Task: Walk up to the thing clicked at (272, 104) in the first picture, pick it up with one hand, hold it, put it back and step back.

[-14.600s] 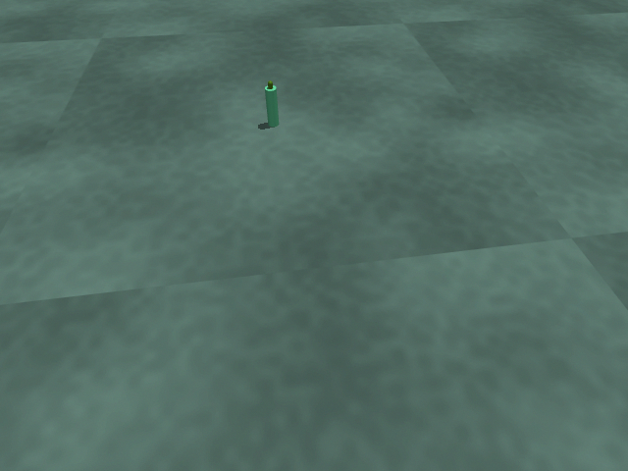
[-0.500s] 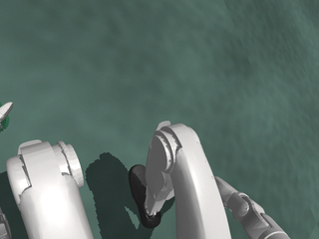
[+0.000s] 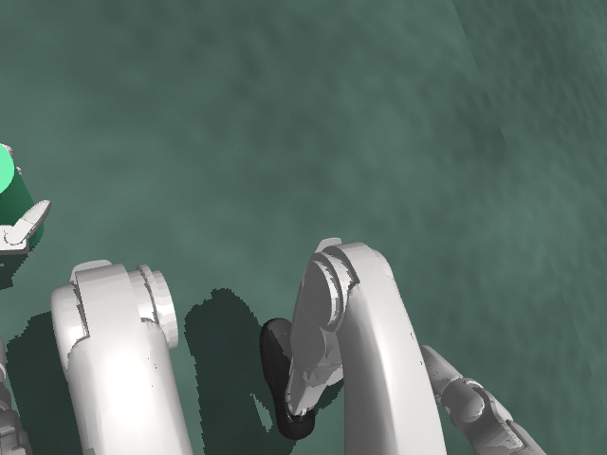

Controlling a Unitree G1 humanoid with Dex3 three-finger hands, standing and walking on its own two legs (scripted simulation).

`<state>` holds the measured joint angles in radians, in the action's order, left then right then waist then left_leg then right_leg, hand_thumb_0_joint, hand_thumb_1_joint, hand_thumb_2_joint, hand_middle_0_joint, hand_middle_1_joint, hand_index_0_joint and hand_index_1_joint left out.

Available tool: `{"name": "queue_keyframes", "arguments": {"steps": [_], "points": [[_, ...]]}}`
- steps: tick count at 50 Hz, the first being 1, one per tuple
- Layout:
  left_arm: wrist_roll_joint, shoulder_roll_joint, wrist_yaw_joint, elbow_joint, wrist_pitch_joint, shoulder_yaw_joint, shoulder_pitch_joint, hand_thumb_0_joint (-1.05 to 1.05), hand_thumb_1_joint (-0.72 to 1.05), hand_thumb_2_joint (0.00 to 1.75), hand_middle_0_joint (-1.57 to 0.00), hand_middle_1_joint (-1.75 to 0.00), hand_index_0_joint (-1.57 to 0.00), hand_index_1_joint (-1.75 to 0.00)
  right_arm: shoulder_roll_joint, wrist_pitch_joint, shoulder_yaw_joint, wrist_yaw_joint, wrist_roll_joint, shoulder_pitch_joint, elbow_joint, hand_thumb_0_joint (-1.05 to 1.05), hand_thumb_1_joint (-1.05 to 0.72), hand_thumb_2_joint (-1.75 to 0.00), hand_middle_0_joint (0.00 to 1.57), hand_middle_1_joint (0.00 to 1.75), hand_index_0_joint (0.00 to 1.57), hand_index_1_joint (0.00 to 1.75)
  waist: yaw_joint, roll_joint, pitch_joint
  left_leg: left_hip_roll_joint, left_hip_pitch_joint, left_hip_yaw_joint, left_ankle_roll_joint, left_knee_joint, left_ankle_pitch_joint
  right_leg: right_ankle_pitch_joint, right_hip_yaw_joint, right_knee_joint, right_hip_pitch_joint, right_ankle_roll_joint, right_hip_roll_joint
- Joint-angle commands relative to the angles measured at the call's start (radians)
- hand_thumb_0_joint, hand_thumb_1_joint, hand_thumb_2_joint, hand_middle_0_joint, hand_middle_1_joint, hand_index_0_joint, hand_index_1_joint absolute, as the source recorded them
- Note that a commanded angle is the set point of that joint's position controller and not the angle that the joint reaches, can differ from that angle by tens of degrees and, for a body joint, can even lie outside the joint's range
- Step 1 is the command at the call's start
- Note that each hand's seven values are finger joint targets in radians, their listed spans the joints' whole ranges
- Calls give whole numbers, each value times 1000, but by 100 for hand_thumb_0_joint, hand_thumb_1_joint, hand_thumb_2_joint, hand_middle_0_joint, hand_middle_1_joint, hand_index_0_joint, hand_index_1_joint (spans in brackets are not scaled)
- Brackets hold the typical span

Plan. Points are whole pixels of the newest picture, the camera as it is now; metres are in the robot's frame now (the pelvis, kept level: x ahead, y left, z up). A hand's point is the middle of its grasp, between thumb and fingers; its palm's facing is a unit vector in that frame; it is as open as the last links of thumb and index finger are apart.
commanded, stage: settle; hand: left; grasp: from the side
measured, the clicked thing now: out of the picture +0.40 +0.29 -0.14
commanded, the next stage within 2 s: lift in 1.44 s
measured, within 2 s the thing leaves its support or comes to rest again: neither
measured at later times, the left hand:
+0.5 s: hand out of the picture +0.39 +0.29 -0.02, palm faces +0.26 -0.96 -0.08, open 8.8 cm
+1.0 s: hand out of the picture +0.40 +0.28 +0.03, palm faces +0.26 -0.96 -0.05, open 8.8 cm
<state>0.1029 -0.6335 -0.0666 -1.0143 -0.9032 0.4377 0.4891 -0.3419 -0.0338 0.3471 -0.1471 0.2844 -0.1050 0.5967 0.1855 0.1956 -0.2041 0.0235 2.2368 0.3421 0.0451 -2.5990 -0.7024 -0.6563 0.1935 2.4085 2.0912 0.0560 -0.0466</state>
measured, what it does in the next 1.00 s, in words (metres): rises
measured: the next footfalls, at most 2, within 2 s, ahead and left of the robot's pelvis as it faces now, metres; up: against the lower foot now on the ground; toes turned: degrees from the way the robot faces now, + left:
none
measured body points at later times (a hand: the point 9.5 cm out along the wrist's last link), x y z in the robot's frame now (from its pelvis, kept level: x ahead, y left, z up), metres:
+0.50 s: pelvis +0.01 -0.01 +0.03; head +0.20 +0.10 +0.43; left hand +0.37 +0.34 -0.01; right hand +0.19 -0.25 -0.08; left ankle +0.08 +0.13 -0.26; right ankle +0.13 -0.12 -0.26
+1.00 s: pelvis +0.02 -0.02 +0.07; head +0.21 +0.06 +0.47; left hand +0.38 +0.33 +0.04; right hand +0.20 -0.26 -0.05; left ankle +0.08 +0.13 -0.26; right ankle +0.13 -0.12 -0.26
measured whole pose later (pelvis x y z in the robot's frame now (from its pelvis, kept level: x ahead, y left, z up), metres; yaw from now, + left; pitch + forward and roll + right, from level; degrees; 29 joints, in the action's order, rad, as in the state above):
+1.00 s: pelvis +0.02 -0.02 +0.07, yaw +8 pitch +32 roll -5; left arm 0.15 -0.40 -0.24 -0.76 -0.56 0.41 0.50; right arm -0.29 -0.02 0.03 -0.05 0.07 0.05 0.67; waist 0.10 0.01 0.10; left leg 0.05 2.17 0.14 0.05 -2.30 -0.69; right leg -0.70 0.06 2.26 2.11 0.01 0.00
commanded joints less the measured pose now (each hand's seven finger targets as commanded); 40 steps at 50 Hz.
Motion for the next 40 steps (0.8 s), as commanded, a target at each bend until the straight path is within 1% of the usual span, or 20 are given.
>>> {"name": "queue_keyframes", "arguments": {"steps": [1,2,4,6,8,9,11,15,17,19,20,22,23,27,30,31,34,36,38,40], "points": [[28,-193,5,330,-71,12,287,0,38,125,-128,-135,-127,-137,-308,3,-157,20,-28,71,-35,0,-91,-90,20,30,20,30,33,-580,742,35,-469,-143,-21,340,162,243,57,-181,-274,-84,-30],[33,-171,-2,348,-61,-5,303,0,35,124,-127,-135,-126,-137,-301,1,-161,19,-34,82,-37,0,-91,-90,20,30,20,30,42,-575,751,33,-460,-143,-22,348,148,231,58,-185,-273,-84,-29],[39,-134,-18,349,-29,-25,255,0,36,125,-128,-136,-127,-138,-288,0,-179,20,-51,97,-25,0,-91,-90,20,30,20,30,22,-554,736,28,-442,-150,-27,365,117,198,52,-199,-248,-84,-27],[43,-113,-32,388,-4,-44,274,0,31,124,-128,-137,-127,-139,-278,-1,-198,21,-67,118,-16,0,-90,-90,20,30,20,30,16,-549,741,24,-434,-158,-30,382,83,165,46,-204,-216,-87,-24],[50,-114,-40,451,21,-37,293,0,33,123,-127,-136,-126,-137,-285,2,-231,24,-82,121,-32,0,-90,-90,20,30,20,30,-3,-558,789,20,-460,-169,-31,395,89,166,39,-207,-218,-90,-20],[51,-93,-47,437,40,-56,276,0,30,122,-127,-135,-126,-137,-267,0,-234,26,-93,141,-10,0,-90,-90,20,30,20,30,-8,-555,795,19,-455,-173,-33,401,87,161,32,-212,-215,-91,-19],[59,-70,-50,452,68,-58,291,0,29,121,-126,-134,-125,-136,-256,-1,-253,29,-110,147,-16,0,-89,-90,20,30,20,30,-12,-515,796,13,-426,-182,-40,416,52,127,25,-231,-206,-92,-17],[67,-82,-59,464,110,-26,286,0,28,120,-123,-132,-123,-134,-236,-7,-277,41,-139,173,1,0,-89,-90,20,30,20,30,-47,-496,828,7,-432,-203,-45,432,59,119,5,-243,-199,-95,-13],[69,-53,-70,481,127,-38,285,0,26,122,-124,-134,-123,-136,-226,-11,-290,46,-150,183,-5,0,-89,-90,20,30,20,30,-40,-477,833,5,-429,-207,-47,452,57,111,-2,-259,-204,-94,-8],[72,-75,-78,522,142,-18,292,0,23,122,-125,-135,-124,-136,-216,-13,-305,51,-162,201,1,0,-89,-90,20,30,20,30,-64,-481,897,2,-452,-222,-48,455,89,132,-19,-265,-231,-95,-7],[76,-74,-84,504,153,-11,274,0,23,121,-125,-134,-124,-135,-205,-13,-309,56,-171,188,-6,0,-89,-90,20,30,20,30,-73,-457,890,1,-434,-231,-53,460,67,107,-28,-280,-223,-95,-6],[86,-46,-95,527,163,-25,320,0,24,122,-124,-134,-123,-136,-198,-9,-316,61,-179,206,4,0,-89,-90,20,30,20,30,-59,-460,891,0,-441,-238,-53,467,74,116,-34,-285,-223,-96,-3],[91,-50,-98,524,166,-6,312,0,25,123,-124,-134,-124,-136,-196,-9,-319,64,-183,210,5,0,-89,-90,20,30,20,30,-63,-447,902,0,-448,-236,-54,471,84,122,-34,-286,-230,-95,0],[92,-42,-123,494,191,3,248,0,25,123,-125,-135,-125,-137,-183,-3,-333,75,-201,217,-7,0,-89,-90,20,30,20,30,-78,-396,912,-2,-442,-250,-60,492,93,113,-47,-316,-256,-92,4],[100,-44,-141,549,197,0,311,0,22,124,-127,-136,-126,-138,-171,2,-345,83,-208,229,-4,0,-90,-90,20,30,20,30,-77,-395,968,-2,-457,-265,-65,490,109,131,-68,-339,-293,-89,8],[105,-29,-144,512,207,14,276,0,23,125,-126,-137,-126,-139,-171,6,-348,83,-211,242,1,0,-89,-90,20,30,20,30,-81,-386,965,-2,-462,-267,-63,494,123,141,-69,-340,-304,-88,10],[107,-37,-151,535,212,30,299,0,23,125,-127,-137,-126,-139,-160,13,-357,90,-210,263,15,0,-89,-90,20,30,20,30,-86,-362,975,1,-453,-279,-67,483,163,176,-90,-364,-346,-81,12],[104,-55,-152,565,212,41,319,0,20,125,-128,-137,-127,-140,-151,18,-362,93,-213,260,13,0,-90,-90,20,30,20,30,-102,-373,994,1,-463,-285,-66,499,152,156,-99,-371,-352,-84,13],[102,-12,-156,510,223,32,276,0,23,126,-127,-136,-126,-139,-149,21,-366,94,-214,262,11,0,-89,-90,20,30,20,30,-94,-358,975,1,-468,-283,-66,515,146,147,-89,-376,-348,-86,12],[98,-33,-156,515,222,48,295,0,24,126,-127,-136,-126,-138,-151,23,-371,97,-215,259,11,0,-89,-90,20,30,20,30,-98,-354,977,2,-471,-286,-68,523,137,136,-93,-387,-348,-86,14]]}}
